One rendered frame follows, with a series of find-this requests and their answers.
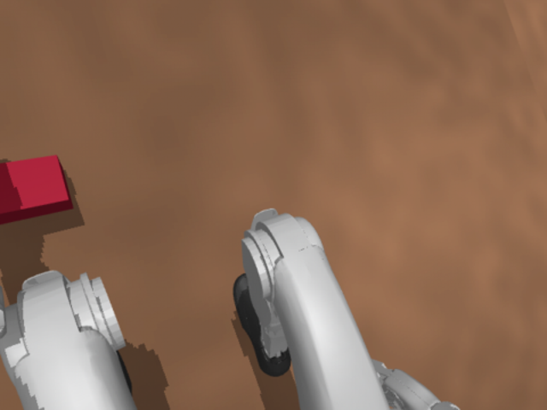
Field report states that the right robot hand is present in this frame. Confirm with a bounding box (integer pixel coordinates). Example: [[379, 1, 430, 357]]
[[371, 359, 441, 410]]

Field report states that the right robot foot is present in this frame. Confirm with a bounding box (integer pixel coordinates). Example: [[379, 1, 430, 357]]
[[233, 273, 291, 377]]

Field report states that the carton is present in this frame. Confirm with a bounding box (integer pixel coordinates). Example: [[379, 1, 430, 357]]
[[0, 155, 74, 225]]

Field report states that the left robot foot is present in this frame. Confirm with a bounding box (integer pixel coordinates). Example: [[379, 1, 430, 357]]
[[116, 350, 132, 394]]

